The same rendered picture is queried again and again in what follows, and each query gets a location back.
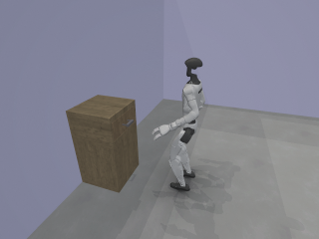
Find drawer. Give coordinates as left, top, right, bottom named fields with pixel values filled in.
left=112, top=106, right=136, bottom=141

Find cabinet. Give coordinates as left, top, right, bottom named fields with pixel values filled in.
left=66, top=95, right=140, bottom=193

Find robot left foot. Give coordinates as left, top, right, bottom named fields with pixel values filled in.
left=170, top=182, right=190, bottom=191

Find robot right upper arm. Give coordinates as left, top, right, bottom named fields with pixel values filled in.
left=199, top=81, right=205, bottom=106

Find robot left upper arm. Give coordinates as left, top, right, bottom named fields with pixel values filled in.
left=183, top=85, right=199, bottom=119

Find left robot hand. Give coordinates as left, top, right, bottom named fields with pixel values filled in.
left=152, top=124, right=170, bottom=140

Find left robot shin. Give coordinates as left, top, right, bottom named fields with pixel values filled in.
left=169, top=159, right=185, bottom=187

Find left robot forearm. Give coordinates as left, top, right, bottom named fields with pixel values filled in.
left=168, top=112, right=196, bottom=131

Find handle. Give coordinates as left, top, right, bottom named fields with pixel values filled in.
left=123, top=119, right=134, bottom=127

